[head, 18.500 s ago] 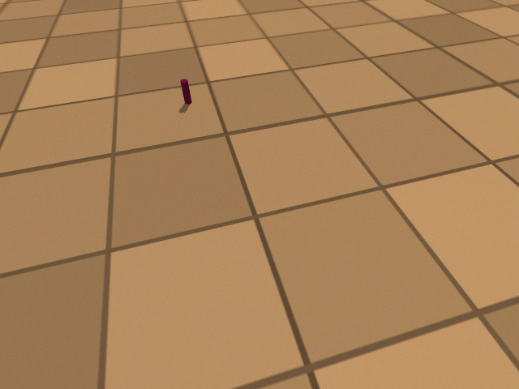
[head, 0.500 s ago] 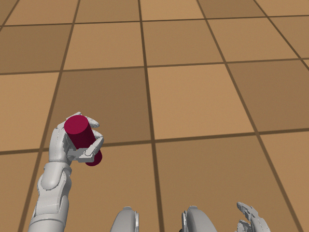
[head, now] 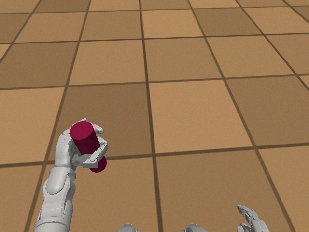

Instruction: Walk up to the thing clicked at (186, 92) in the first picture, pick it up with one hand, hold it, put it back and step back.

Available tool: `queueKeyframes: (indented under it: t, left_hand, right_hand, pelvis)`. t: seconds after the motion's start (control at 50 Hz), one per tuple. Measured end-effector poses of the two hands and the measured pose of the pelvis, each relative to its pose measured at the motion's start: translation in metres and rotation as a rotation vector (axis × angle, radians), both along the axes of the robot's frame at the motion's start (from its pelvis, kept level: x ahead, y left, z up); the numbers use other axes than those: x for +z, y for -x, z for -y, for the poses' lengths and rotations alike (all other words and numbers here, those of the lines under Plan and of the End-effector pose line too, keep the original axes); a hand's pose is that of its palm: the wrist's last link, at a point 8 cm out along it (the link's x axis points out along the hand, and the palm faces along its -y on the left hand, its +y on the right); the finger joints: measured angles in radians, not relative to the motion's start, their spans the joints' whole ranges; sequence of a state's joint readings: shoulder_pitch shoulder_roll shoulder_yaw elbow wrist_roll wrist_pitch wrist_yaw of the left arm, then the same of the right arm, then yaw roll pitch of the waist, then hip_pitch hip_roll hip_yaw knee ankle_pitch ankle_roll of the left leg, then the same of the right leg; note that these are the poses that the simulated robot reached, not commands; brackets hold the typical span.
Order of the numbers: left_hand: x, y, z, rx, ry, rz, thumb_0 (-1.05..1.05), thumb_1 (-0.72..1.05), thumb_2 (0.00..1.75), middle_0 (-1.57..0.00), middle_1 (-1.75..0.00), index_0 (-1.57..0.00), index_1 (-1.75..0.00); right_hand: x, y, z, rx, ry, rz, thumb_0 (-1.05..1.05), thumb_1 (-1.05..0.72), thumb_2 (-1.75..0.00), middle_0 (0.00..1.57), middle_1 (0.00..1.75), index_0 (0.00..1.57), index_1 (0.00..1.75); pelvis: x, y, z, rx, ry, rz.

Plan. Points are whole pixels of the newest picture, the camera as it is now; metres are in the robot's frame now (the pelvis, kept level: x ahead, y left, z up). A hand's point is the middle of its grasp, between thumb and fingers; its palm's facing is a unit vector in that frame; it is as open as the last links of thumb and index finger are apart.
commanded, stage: lift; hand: left
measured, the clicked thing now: (90, 149) +0.33 +0.19 +0.02
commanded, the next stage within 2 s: hold in 0.18 s
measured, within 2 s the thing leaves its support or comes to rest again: neither
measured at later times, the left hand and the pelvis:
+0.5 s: hand (95, 144) +0.32 +0.17 +0.06, palm faces +0.00 -1.00 +0.01, open 6.8 cm; pelvis +0.00 -0.01 +0.02, yaw +0 degrees
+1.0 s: hand (94, 141) +0.32 +0.16 +0.08, palm faces -0.01 -1.00 +0.00, open 6.8 cm; pelvis +0.00 -0.01 +0.03, yaw +0 degrees
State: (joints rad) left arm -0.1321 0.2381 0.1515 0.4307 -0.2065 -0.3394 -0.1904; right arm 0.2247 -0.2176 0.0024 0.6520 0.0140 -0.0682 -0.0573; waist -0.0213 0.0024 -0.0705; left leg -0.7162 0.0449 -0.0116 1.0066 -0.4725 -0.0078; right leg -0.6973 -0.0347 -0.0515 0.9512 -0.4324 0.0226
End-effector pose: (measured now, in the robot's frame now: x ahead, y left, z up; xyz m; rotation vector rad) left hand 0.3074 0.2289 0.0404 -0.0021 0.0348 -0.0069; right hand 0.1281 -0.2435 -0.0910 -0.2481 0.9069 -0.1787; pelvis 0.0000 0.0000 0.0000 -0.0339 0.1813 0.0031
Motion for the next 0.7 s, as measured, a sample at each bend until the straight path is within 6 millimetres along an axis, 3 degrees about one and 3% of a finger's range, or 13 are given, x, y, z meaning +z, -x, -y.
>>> queueKeyframes:
  t: [0.34, 0.7]
  left_hand:
    - [0.015, 0.001, 0.006, -0.006, 0.007, 0.009, 0.01, 0.01, 1.09, -0.91, -1.08, -0.9, -1.06]
    - [0.029, 0.005, 0.012, 0.003, 0.001, 0.022, 0.01, 0.01, 1.09, -0.91, -1.08, -0.9, -1.06]
  right_hand:
    - [0.008, 0.009, 0.002, -0.012, -0.014, -0.02, 0.01, -0.9, -0.89, 0.2, 0.3, 0.2, 0.3]
    - [0.019, 0.003, 0.006, -0.005, -0.015, 0.009, 0.01, -0.9, -0.89, 0.2, 0.3, 0.2, 0.3]
  pelvis:
    - [0.012, -0.001, 0.003, -0.003, -0.009, 0.045]
    - [0.021, -0.001, 0.007, -0.001, -0.014, 0.083]
